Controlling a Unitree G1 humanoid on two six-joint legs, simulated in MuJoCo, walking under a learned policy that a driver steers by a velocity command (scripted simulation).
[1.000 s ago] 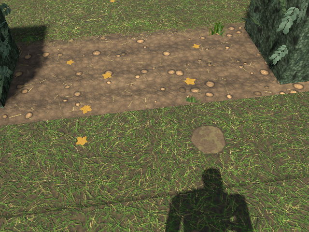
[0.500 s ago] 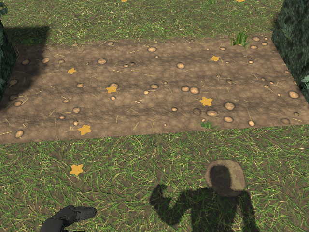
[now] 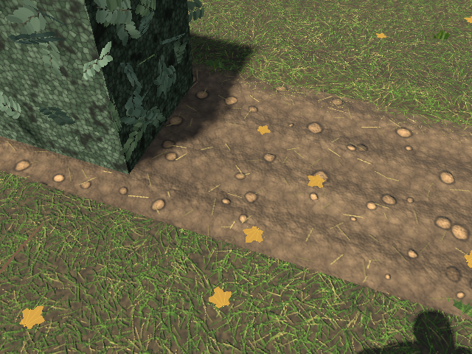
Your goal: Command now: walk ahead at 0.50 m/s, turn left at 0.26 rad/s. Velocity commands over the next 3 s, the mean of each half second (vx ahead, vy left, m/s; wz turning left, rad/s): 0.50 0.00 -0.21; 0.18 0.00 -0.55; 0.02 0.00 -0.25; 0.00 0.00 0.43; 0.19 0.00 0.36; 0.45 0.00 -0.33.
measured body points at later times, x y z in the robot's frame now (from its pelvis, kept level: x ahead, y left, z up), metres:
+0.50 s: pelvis +0.30 -0.03 -0.15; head +0.34 -0.05 +0.29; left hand +0.53 +0.16 -0.26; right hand +0.21 -0.26 -0.30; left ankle +0.13 +0.12 -0.62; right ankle +0.39 -0.12 -0.88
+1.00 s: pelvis +0.46 -0.01 -0.15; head +0.50 -0.01 +0.30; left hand +0.72 +0.18 -0.26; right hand +0.50 -0.32 -0.23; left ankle +0.59 +0.05 -0.88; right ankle +0.40 -0.13 -0.80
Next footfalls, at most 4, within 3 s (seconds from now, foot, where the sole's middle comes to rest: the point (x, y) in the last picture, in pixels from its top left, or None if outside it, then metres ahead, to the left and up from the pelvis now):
0.44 right None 0.43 -0.12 -0.92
0.80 left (241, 333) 0.63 0.04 -0.92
1.20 right None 0.44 -0.15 -0.92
1.50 left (236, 353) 0.56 0.05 -0.92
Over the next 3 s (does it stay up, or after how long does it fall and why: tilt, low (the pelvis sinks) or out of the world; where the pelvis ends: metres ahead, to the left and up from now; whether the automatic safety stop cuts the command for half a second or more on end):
stays up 0.79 -0.05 -0.14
